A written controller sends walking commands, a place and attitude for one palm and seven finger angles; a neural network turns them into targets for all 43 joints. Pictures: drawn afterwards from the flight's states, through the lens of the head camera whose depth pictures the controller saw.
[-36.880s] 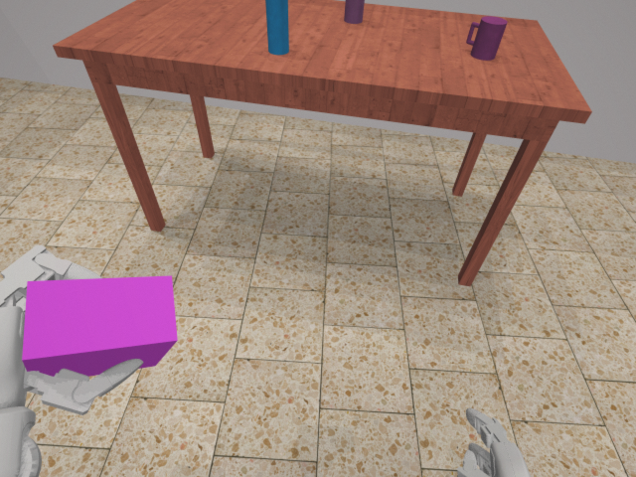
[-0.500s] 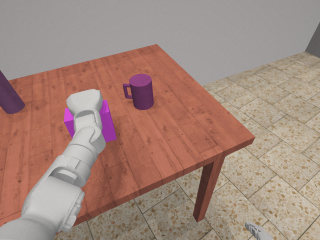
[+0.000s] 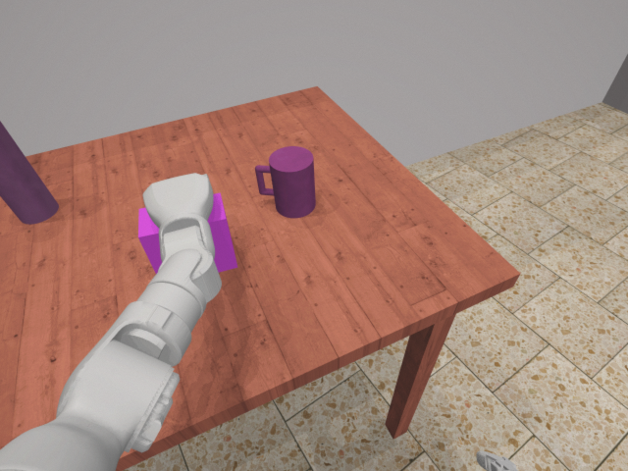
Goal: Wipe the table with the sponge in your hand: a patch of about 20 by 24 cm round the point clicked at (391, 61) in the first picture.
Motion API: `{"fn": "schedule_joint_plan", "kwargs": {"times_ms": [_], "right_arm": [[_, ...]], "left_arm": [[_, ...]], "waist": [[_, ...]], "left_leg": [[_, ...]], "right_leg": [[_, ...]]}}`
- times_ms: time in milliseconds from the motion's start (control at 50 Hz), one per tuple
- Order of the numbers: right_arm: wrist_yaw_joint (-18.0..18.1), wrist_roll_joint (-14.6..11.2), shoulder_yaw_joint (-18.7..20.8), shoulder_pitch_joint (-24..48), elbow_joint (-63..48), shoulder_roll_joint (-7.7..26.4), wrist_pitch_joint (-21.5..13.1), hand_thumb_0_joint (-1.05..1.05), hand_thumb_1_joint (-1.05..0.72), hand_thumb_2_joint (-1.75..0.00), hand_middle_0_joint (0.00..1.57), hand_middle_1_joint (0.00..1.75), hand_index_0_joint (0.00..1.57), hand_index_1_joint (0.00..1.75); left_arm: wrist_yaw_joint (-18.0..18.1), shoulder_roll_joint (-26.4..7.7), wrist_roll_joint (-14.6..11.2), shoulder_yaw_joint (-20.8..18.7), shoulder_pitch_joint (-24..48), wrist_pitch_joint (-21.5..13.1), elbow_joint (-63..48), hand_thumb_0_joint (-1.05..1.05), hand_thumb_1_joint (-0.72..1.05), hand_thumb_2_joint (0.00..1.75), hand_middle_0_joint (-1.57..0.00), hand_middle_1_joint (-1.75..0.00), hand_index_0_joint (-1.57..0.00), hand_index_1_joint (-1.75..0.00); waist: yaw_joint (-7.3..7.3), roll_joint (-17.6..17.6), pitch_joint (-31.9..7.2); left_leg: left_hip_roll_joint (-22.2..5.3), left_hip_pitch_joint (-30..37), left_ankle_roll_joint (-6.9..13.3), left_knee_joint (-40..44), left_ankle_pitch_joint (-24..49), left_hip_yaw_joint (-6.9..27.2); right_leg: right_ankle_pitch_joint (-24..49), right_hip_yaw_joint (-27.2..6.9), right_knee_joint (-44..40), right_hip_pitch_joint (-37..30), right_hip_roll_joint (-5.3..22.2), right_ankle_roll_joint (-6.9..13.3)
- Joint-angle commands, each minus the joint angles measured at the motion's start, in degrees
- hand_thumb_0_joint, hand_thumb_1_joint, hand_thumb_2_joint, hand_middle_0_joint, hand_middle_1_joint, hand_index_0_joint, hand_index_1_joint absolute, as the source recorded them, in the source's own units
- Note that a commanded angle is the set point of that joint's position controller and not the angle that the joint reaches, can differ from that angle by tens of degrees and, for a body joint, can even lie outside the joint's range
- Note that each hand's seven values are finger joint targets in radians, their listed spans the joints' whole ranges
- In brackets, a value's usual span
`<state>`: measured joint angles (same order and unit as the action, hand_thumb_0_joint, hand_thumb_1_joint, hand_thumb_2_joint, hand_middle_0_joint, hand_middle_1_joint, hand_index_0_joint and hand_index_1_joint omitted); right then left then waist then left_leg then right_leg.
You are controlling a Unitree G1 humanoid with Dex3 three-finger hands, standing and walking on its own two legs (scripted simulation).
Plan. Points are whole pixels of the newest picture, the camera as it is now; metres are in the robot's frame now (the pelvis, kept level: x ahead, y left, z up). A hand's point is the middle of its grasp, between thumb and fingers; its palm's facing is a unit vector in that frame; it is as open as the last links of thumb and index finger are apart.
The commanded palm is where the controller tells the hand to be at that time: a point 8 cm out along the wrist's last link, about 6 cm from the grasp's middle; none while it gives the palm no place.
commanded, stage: wipe back along the third lane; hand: left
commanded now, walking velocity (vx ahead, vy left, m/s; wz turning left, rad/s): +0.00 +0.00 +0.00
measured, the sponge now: (193, 248) +0.42 +0.21 +0.06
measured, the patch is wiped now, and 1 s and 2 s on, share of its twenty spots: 1.00 1.00 1.00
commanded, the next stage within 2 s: slide back across to the middle lane in 1.40 s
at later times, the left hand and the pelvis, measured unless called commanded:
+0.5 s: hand (194, 245) +0.38 +0.19 +0.10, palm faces +0.08 -0.06 -0.99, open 10.1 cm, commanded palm +0.33 +0.17 +0.13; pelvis +0.02 +0.01 +0.00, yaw +1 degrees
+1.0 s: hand (208, 272) +0.34 +0.16 +0.10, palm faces +0.10 -0.07 -0.99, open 10.1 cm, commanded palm +0.28 +0.14 +0.13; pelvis +0.00 -0.01 +0.00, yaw +1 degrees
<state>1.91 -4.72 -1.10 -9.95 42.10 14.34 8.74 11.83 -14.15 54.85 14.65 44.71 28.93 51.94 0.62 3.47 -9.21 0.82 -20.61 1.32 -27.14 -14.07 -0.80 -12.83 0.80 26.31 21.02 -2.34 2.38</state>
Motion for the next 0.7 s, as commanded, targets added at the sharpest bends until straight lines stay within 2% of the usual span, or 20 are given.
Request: {"fn": "schedule_joint_plan", "kwargs": {"times_ms": [0,20,40,60,80,100,160,180,220,280,300,320,380,400,420,460,540,560,620,680], "right_arm": [[-0.43,-0.62,1.83,11.55,-9.43,6.65,-2.37,0.0,-0.9,-0.9,0.2,0.3,0.2,0.3],[-0.55,-0.63,1.87,11.92,-9.27,6.71,-2.16,0.0,-0.9,-0.9,0.2,0.3,0.2,0.3],[-0.71,-0.69,1.8,12.24,-9.35,6.76,-1.98,0.0,-0.9,-0.9,0.2,0.3,0.2,0.3],[-0.79,-0.71,1.71,12.66,-9.45,6.6,-1.94,0.0,-0.9,-0.9,0.2,0.3,0.2,0.3],[-0.95,-0.73,1.8,12.94,-9.36,6.62,-1.71,0.0,-0.9,-0.9,0.2,0.3,0.2,0.3],[-1.17,-0.84,1.75,13.93,-9.99,6.42,-1.6,0.0,-0.9,-0.9,0.2,0.3,0.2,0.3],[-1.61,-0.73,1.64,15.01,-10.48,6.62,-1.05,0.0,-0.9,-0.9,0.2,0.3,0.2,0.3],[-1.81,-0.8,1.58,15.6,-10.9,6.48,-0.86,0.0,-0.9,-0.9,0.2,0.3,0.2,0.3],[-2.37,-0.87,1.62,16.71,-11.52,6.52,-0.59,0.0,-0.9,-0.9,0.2,0.3,0.2,0.3],[-3.32,-0.76,1.55,18.0,-12.1,6.48,0.29,0.0,-0.9,-0.9,0.2,0.3,0.2,0.3],[-3.57,-0.75,1.65,18.83,-13.02,6.27,0.45,0.0,-0.9,-0.9,0.2,0.3,0.2,0.3],[-3.76,-0.73,1.53,19.27,-13.16,6.52,0.74,0.0,-0.9,-0.9,0.2,0.3,0.2,0.3],[-4.0,-0.97,1.06,20.61,-13.16,6.24,1.42,0.0,-0.9,-0.9,0.2,0.3,0.2,0.3],[-4.17,-1.15,0.93,21.58,-13.83,5.91,1.48,0.0,-0.9,-0.9,0.2,0.3,0.2,0.3],[-4.18,-1.06,0.82,21.59,-13.53,6.12,1.59,0.0,-0.9,-0.9,0.2,0.3,0.2,0.3],[-4.16,-1.1,0.54,21.96,-13.44,6.01,1.87,0.0,-0.9,-0.9,0.2,0.3,0.2,0.3],[-4.77,-1.07,0.53,22.4,-13.93,5.88,1.79,0.0,-0.9,-0.9,0.2,0.3,0.2,0.3],[-5.05,-1.03,0.56,22.15,-13.98,5.92,1.77,0.0,-0.9,-0.9,0.2,0.3,0.2,0.3],[-5.48,-0.84,0.67,22.65,-15.25,6.01,1.65,0.0,-0.9,-0.9,0.2,0.3,0.2,0.3],[-5.78,-1.13,0.39,23.69,-15.68,5.66,1.95,0.0,-0.9,-0.9,0.2,0.3,0.2,0.3]], "left_arm": [[-1.24,-2.68,-1.22,-0.09,12.15,2.59,-6.1,0.0,0.1,1.3,-1.2,-1.6,-1.2,-1.6],[-1.31,-1.4,-1.36,1.39,11.32,3.45,-6.81,0.0,0.1,1.3,-1.2,-1.6,-1.2,-1.6],[-1.36,-2.08,-1.54,0.72,10.75,4.39,-7.21,0.0,0.1,1.3,-1.2,-1.6,-1.2,-1.6],[-1.67,-0.27,-1.6,2.61,11.2,5.01,-8.2,0.0,0.1,1.3,-1.2,-1.6,-1.2,-1.6],[-1.89,-0.36,-1.47,2.3,9.64,5.76,-8.3,0.0,0.1,1.3,-1.2,-1.6,-1.2,-1.6],[-2.28,1.58,-1.95,3.37,9.06,6.05,-9.58,0.0,0.1,1.3,-1.2,-1.6,-1.2,-1.6],[-3.02,0.96,-2.07,3.38,5.62,7.51,-12.32,0.0,0.1,1.3,-1.2,-1.6,-1.2,-1.6],[-3.47,2.92,-2.27,5.13,4.96,8.0,-13.5,0.0,0.1,1.3,-1.2,-1.6,-1.2,-1.6],[-4.09,4.33,-2.5,6.28,2.92,8.27,-16.05,0.0,0.1,1.3,-1.2,-1.6,-1.2,-1.6],[-4.85,4.84,-2.19,6.89,-1.3,9.51,-19.74,0.0,0.1,1.3,-1.2,-1.6,-1.2,-1.6],[-5.19,5.79,-2.58,7.24,-2.17,9.65,-22.42,0.0,0.1,1.3,-1.2,-1.6,-1.2,-1.6],[-5.29,4.6,-2.49,6.92,-3.33,10.19,-23.94,0.0,0.1,1.3,-1.2,-1.6,-1.2,-1.6],[-6.05,4.63,-1.88,7.98,-2.49,12.02,-26.31,0.0,0.1,1.3,-1.2,-1.6,-1.2,-1.6],[-6.5,5.99,-2.14,9.26,-2.08,12.26,-28.46,0.0,0.1,1.3,-1.2,-1.6,-1.2,-1.6],[-6.59,4.84,-1.81,8.66,-2.52,12.85,-28.07,0.0,0.1,1.3,-1.2,-1.6,-1.2,-1.6],[-7.01,4.86,-1.13,9.4,-2.56,13.67,-28.82,0.0,0.1,1.3,-1.2,-1.6,-1.2,-1.6],[-7.83,6.88,-0.65,11.89,-3.21,14.03,-30.95,0.0,0.1,1.3,-1.2,-1.6,-1.2,-1.6],[-7.88,6.14,-0.59,11.11,-5.09,13.98,-31.22,0.0,0.1,1.3,-1.2,-1.6,-1.2,-1.6],[-7.8,5.13,-1.69,9.35,-11.22,13.32,-34.14,0.0,0.1,1.3,-1.2,-1.6,-1.2,-1.6],[-8.02,6.92,-1.83,11.66,-12.0,13.94,-36.76,0.0,0.1,1.3,-1.2,-1.6,-1.2,-1.6]], "waist": [[0.85,-7.82,-9.7],[0.66,-6.75,-9.46],[1.11,-6.74,-9.42],[0.71,-6.38,-9.74],[1.03,-7.07,-9.55],[1.17,-7.1,-9.86],[1.84,-7.77,-11.06],[1.73,-8.18,-10.82],[1.75,-8.81,-10.66],[2.38,-8.41,-10.34],[2.74,-9.41,-11.57],[2.78,-9.21,-11.07],[2.42,-8.85,-8.25],[2.42,-8.33,-7.87],[2.49,-8.92,-7.07],[2.66,-6.38,-7.0],[2.52,-5.57,-7.94],[2.9,-5.49,-8.71],[3.86,-8.33,-10.82],[3.37,-9.16,-7.35]], "left_leg": [[0.04,4.13,0.99,2.98,10.0,0.22],[0.02,5.22,0.96,2.72,10.66,-0.1],[0.03,5.31,0.88,2.86,10.47,0.09],[0.09,5.86,0.9,2.72,10.81,-0.04],[-0.05,6.27,0.81,2.77,11.28,0.13],[-0.11,6.57,0.85,2.69,12.7,0.32],[0.01,7.56,0.82,2.16,14.08,0.17],[0.01,7.78,0.81,2.08,14.71,0.12],[-0.13,8.29,0.79,1.64,16.42,0.39],[-0.2,9.28,0.67,0.94,19.42,0.33],[-0.22,9.58,0.8,0.84,21.11,0.46],[-0.21,9.85,0.78,0.57,21.15,0.34],[-0.15,9.32,0.64,0.85,19.62,0.27],[-0.29,9.46,0.66,1.14,19.7,0.59],[-0.28,9.66,0.66,1.08,19.26,0.68],[-0.17,9.95,0.54,1.13,19.08,0.56],[-0.14,10.34,0.62,0.59,18.77,0.95],[-0.2,10.26,0.54,0.47,19.24,1.09],[0.05,9.44,0.68,-0.2,19.53,0.72],[-0.06,8.39,0.67,0.64,16.53,0.68]], "right_leg": [[12.06,0.22,-3.65,-8.55,1.07,0.64],[12.52,0.28,-3.48,-8.46,1.0,0.72],[11.95,0.62,-3.48,-8.44,0.93,0.81],[12.32,0.64,-3.43,-8.46,0.92,0.82],[12.33,0.83,-3.38,-8.38,0.79,1.02],[13.81,1.1,-3.07,-8.72,0.74,1.19],[16.08,1.06,-2.44,-10.28,0.83,1.25],[16.93,1.3,-2.23,-10.4,0.82,1.3],[19.28,1.5,-1.59,-10.87,0.81,1.41],[22.92,1.78,-0.79,-11.71,0.85,1.73],[24.6,2.04,-0.44,-13.05,0.89,1.75],[25.09,1.87,-0.36,-13.22,0.88,1.73],[23.71,1.87,-0.48,-12.33,0.89,1.82],[23.06,2.21,-0.47,-12.24,0.89,1.97],[22.37,2.22,-0.46,-11.95,0.73,2.01],[21.24,2.07,-0.19,-11.49,0.69,2.3],[20.11,2.07,0.49,-11.33,0.42,2.62],[20.42,2.15,0.91,-11.74,0.35,2.73],[23.11,1.61,1.46,-14.69,0.43,2.34],[19.92,1.79,0.57,-13.07,0.44,2.07]]}}
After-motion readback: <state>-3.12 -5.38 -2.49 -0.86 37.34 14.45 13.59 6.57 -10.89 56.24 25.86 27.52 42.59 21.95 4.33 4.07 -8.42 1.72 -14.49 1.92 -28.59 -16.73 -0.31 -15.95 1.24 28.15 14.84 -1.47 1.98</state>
